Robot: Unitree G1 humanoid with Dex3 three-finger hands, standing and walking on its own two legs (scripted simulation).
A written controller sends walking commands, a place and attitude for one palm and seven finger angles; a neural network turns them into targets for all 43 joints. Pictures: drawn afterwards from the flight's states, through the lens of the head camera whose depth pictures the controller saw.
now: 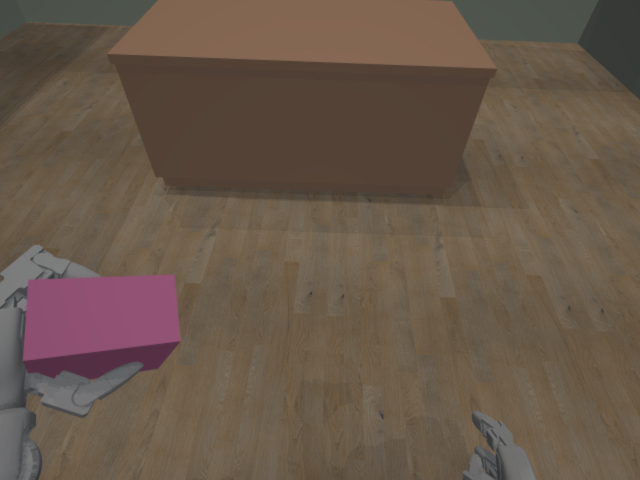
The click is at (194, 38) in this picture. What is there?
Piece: table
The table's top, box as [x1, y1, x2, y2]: [107, 0, 496, 77]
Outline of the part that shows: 107,53 110,63 493,77 496,71 496,67 451,1 435,0 158,0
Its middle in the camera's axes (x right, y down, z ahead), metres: -0.06 -0.90 +1.65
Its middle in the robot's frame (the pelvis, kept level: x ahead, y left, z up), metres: +1.82 +0.16 -0.13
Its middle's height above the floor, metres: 0.64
